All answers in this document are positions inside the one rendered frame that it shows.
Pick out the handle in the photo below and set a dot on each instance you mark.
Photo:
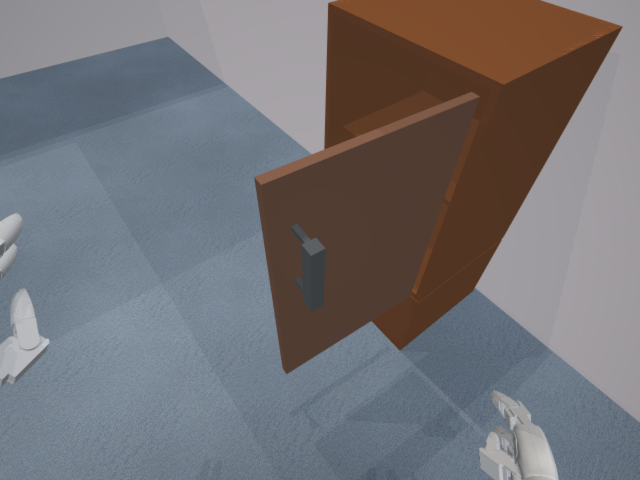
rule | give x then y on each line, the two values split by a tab
313	268

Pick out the cupboard door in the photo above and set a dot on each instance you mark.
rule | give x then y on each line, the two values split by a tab
372	202

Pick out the robot left hand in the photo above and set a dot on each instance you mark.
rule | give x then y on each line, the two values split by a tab
19	352

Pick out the robot right hand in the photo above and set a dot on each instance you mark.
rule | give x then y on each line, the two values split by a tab
528	451

